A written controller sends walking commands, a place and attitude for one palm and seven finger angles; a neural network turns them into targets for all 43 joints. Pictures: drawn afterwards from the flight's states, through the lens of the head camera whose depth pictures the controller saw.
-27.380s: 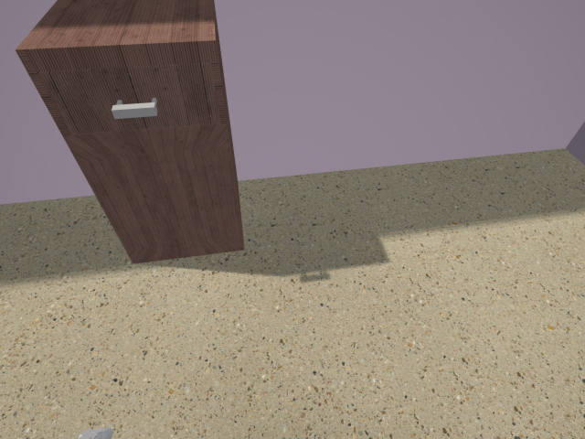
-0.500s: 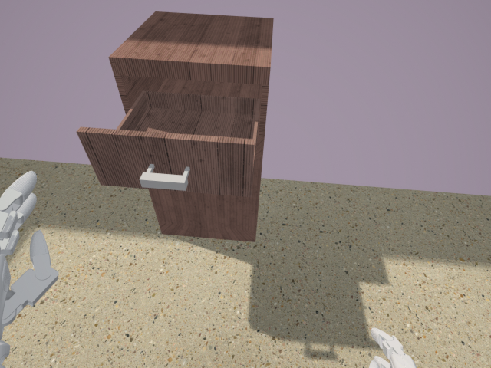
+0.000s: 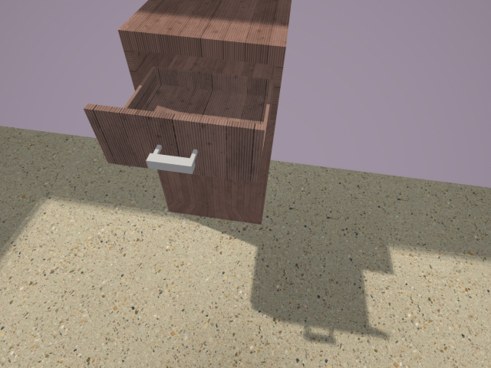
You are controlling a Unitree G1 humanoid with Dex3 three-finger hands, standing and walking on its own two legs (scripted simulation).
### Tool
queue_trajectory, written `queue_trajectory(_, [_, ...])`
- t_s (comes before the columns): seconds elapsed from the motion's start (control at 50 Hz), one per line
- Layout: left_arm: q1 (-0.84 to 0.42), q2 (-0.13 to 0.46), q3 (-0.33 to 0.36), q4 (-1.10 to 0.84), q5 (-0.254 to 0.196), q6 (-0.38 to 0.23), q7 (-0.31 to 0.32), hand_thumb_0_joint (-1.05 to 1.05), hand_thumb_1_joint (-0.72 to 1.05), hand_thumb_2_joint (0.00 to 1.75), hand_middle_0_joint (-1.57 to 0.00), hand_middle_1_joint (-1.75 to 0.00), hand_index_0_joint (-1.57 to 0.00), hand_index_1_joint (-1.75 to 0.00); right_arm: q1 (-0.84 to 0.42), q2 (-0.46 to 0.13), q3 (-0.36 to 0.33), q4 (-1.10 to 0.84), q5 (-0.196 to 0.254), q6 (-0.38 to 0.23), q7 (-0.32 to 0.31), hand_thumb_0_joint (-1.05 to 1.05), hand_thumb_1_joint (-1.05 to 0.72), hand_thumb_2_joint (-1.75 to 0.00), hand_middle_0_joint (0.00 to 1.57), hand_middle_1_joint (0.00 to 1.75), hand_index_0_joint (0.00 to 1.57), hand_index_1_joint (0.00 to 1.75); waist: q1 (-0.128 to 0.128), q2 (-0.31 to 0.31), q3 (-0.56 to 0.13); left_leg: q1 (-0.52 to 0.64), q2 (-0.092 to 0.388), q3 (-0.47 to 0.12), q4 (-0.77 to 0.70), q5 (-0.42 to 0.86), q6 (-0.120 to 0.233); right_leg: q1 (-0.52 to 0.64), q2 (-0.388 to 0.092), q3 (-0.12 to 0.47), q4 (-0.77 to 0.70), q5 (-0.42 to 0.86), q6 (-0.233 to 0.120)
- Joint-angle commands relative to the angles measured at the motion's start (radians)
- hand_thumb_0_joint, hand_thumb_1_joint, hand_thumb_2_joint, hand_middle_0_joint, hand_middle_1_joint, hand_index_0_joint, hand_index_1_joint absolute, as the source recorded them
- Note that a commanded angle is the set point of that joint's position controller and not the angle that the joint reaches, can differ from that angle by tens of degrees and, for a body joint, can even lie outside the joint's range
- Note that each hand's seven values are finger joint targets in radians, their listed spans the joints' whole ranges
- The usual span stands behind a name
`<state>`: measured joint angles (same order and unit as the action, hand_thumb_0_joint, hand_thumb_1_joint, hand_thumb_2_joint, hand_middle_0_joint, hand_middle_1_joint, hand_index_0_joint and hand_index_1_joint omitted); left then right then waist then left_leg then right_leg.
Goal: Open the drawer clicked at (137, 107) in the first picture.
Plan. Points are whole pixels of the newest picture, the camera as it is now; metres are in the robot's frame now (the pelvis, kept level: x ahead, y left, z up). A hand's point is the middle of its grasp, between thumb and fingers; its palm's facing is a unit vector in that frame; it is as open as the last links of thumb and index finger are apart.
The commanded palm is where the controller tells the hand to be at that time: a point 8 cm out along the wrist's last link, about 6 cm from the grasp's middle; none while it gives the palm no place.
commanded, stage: let the arm hang, fingers relaxed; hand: left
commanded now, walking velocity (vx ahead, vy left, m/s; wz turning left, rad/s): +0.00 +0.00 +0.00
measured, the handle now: (173, 157) +0.57 +0.21 -0.04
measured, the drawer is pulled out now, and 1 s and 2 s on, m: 0.29 0.29 0.29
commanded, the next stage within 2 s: look to check the result in 0.74 s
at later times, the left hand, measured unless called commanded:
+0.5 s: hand out of the picture +0.00 +0.17 -0.17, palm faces +0.02 -0.98 -0.19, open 7.3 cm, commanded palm none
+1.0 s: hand out of the picture +0.01 +0.17 -0.17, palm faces +0.01 -0.98 -0.18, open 7.4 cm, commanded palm none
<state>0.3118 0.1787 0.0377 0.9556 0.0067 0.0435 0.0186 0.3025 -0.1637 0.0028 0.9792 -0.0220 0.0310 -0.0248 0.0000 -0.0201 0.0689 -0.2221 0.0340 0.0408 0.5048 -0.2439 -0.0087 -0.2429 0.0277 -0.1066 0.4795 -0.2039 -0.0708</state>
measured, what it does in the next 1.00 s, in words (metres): stands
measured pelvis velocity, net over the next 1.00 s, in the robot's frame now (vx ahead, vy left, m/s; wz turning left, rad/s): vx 0.02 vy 0.01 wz -0.03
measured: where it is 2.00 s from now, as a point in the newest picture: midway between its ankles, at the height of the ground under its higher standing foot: outside the picture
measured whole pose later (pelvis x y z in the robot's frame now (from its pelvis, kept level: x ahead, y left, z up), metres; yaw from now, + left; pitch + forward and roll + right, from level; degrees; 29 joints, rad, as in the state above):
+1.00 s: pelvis +0.02 +0.01 +0.01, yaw -2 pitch -2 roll +0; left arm 0.28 0.11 0.01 1.15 0.00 0.00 0.03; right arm 0.31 -0.11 -0.01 1.13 -0.01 0.01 -0.04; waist -0.01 0.02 0.07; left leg -0.14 0.03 0.07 0.39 -0.22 0.00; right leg -0.18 0.03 -0.07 0.38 -0.17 -0.06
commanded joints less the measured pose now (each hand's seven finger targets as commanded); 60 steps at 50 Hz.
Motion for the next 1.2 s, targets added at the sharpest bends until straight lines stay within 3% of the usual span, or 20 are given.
queue_trajectory(0.0, [0.016, 0.117, 0.011, 0.022, 0.005, -0.047, 0.003, 0.00, 0.90, 0.90, -0.20, -0.30, -0.20, -0.30, 0.060, -0.067, -0.020, -0.001, 0.006, -0.016, -0.010, 0.00, -0.90, -0.90, 0.20, 0.30, 0.20, 0.30, -0.006, 0.045, -0.028, 0.004, 0.044, -0.067, -0.128, -0.045, 0.048, 0.014, -0.127, 0.193, -0.231, -0.137, -0.003])
queue_trajectory(0.16, [0.051, 0.081, -0.007, 0.151, -0.001, -0.045, 0.010, 0.00, 0.90, 0.90, -0.20, -0.30, -0.20, -0.30, 0.151, -0.039, -0.010, 0.104, 0.007, -0.017, -0.017, 0.00, -0.90, -0.90, 0.20, 0.30, 0.20, 0.30, -0.007, 0.024, 0.019, 0.002, 0.053, -0.070, -0.158, -0.017, 0.051, -0.004, -0.125, 0.173, -0.235, -0.146, -0.005])
queue_trajectory(0.34, [0.062, 0.047, -0.004, 0.179, 0.000, -0.047, 0.020, 0.00, 0.90, 0.90, -0.20, -0.30, -0.20, -0.30, 0.167, -0.002, -0.011, 0.139, 0.006, -0.024, -0.020, 0.00, -0.90, -0.90, 0.20, 0.30, 0.20, 0.30, -0.003, 0.032, 0.023, 0.000, 0.055, -0.065, -0.177, 0.018, 0.051, 0.011, -0.118, 0.160, -0.198, -0.075, -0.001])
queue_trajectory(0.46, [0.048, 0.033, -0.002, 0.173, 0.002, -0.048, 0.024, 0.00, 0.90, 0.90, -0.20, -0.30, -0.20, -0.30, 0.152, 0.013, -0.017, 0.141, 0.005, -0.020, -0.020, 0.00, -0.90, -0.90, 0.20, 0.30, 0.20, 0.30, -0.004, 0.036, 0.073, -0.019, 0.050, -0.058, -0.177, -0.007, 0.047, -0.018, -0.117, 0.165, -0.205, -0.101, 0.004])
queue_trajectory(0.62, [0.040, 0.030, -0.001, 0.159, 0.004, -0.051, 0.022, 0.00, 0.90, 0.90, -0.20, -0.30, -0.20, -0.30, 0.141, 0.012, -0.023, 0.130, 0.005, -0.022, -0.020, 0.00, -0.90, -0.90, 0.20, 0.30, 0.20, 0.30, -0.008, 0.029, 0.074, 0.002, 0.056, -0.061, -0.182, -0.004, 0.049, -0.028, -0.112, 0.167, -0.207, -0.085, 0.006])
queue_trajectory(0.7, [0.043, 0.037, 0.001, 0.159, 0.004, -0.056, 0.023, 0.00, 0.90, 0.90, -0.20, -0.30, -0.20, -0.30, 0.131, 0.008, -0.024, 0.130, 0.009, -0.026, -0.021, 0.00, -0.90, -0.90, 0.20, 0.30, 0.20, 0.30, -0.007, 0.007, 0.029, 0.037, 0.057, -0.057, -0.177, 0.038, 0.047, 0.005, -0.116, 0.168, -0.206, -0.034, 0.008])
queue_trajectory(0.76, [0.039, 0.039, -0.002, 0.163, 0.002, -0.056, 0.021, 0.00, 0.90, 0.90, -0.20, -0.30, -0.20, -0.30, 0.121, 0.000, -0.021, 0.136, 0.008, -0.028, -0.021, 0.00, -0.90, -0.90, 0.20, 0.30, 0.20, 0.30, -0.007, 0.042, 0.036, 0.037, 0.059, -0.055, -0.181, 0.059, 0.043, 0.016, -0.121, 0.163, -0.199, 0.003, 0.007])
queue_trajectory(0.82, [0.041, 0.036, -0.004, 0.168, 0.002, -0.059, 0.023, 0.00, 0.90, 0.90, -0.20, -0.30, -0.20, -0.30, 0.115, -0.006, -0.022, 0.135, 0.009, -0.030, -0.023, 0.00, -0.90, -0.90, 0.20, 0.30, 0.20, 0.30, -0.008, 0.036, 0.025, 0.057, 0.065, -0.056, -0.181, 0.080, 0.043, 0.024, -0.118, 0.164, -0.197, 0.035, 0.008])
queue_trajectory(1.08, [0.039, 0.044, -0.008, 0.178, 0.000, -0.058, 0.023, 0.00, 0.90, 0.90, -0.20, -0.30, -0.20, -0.30, 0.097, -0.014, -0.021, 0.143, 0.009, -0.028, -0.023, 0.00, -0.90, -0.90, 0.20, 0.30, 0.20, 0.30, -0.007, 0.049, 0.037, 0.065, 0.064, -0.051, -0.190, 0.067, 0.037, 0.029, -0.119, 0.171, -0.207, 0.029, 0.009])
queue_trajectory(1.18, [0.032, 0.045, -0.007, 0.175, 0.001, -0.059, 0.024, 0.00, 0.90, 0.90, -0.20, -0.30, -0.20, -0.30, 0.098, -0.015, -0.022, 0.145, 0.010, -0.029, -0.023, 0.00, -0.90, -0.90, 0.20, 0.30, 0.20, 0.30, -0.008, 0.021, 0.031, 0.067, 0.066, -0.054, -0.192, 0.079, 0.038, 0.042, -0.118, 0.166, -0.204, 0.052, 0.012])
